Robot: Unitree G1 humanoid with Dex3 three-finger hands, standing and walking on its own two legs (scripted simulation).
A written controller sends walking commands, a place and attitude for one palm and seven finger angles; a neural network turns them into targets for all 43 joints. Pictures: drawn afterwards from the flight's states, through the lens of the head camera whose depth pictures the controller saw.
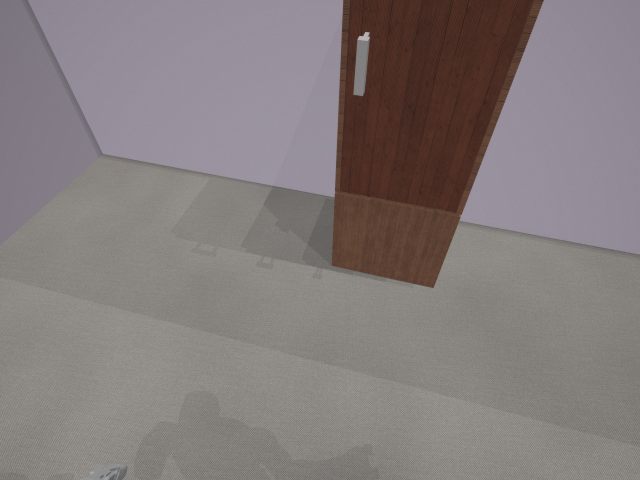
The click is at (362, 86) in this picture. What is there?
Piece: cupboard door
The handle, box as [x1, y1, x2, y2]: [353, 32, 369, 95]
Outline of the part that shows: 369,32 365,32 364,35 359,36 357,40 353,94 362,95 364,91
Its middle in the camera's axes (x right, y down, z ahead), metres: +0.10 -0.42 +0.92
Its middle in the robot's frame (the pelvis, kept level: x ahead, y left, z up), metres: +0.98 -0.04 +0.08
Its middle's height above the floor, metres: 0.85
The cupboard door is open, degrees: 0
